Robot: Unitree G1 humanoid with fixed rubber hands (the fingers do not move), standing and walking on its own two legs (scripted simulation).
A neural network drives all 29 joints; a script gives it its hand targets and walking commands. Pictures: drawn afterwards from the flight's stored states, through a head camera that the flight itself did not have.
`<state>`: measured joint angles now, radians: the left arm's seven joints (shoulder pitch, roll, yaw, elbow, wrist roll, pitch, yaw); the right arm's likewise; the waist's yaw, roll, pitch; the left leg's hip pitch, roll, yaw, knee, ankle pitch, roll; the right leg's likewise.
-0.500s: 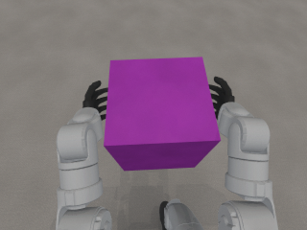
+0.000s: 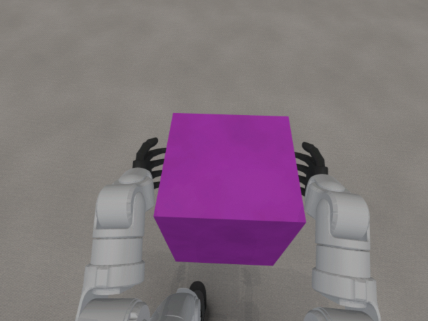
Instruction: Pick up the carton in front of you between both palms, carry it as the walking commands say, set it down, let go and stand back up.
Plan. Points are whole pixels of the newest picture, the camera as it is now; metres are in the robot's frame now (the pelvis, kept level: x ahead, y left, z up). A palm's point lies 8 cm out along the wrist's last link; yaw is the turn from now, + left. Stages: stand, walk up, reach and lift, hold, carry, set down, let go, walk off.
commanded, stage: carry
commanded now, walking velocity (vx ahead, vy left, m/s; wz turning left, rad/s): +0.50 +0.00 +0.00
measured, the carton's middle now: (227, 195) +0.35 +0.02 -0.01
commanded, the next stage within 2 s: none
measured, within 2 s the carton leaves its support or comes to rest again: neither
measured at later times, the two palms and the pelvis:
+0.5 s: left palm (185, 49) +0.64 +0.14 +0.10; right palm (320, 57) +0.64 -0.16 +0.11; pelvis +0.37 -0.01 +0.01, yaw +0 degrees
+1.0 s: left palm out of the picture +0.97 +0.18 +0.10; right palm out of the picture +0.96 -0.12 +0.11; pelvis +0.69 +0.03 +0.02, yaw -2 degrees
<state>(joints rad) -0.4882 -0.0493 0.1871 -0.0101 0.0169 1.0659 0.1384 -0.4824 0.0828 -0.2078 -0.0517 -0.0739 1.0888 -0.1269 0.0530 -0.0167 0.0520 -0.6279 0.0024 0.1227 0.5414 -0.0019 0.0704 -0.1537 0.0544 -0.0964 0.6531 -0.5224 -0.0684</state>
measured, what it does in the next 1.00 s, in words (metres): walks ahead: right foot, then left foot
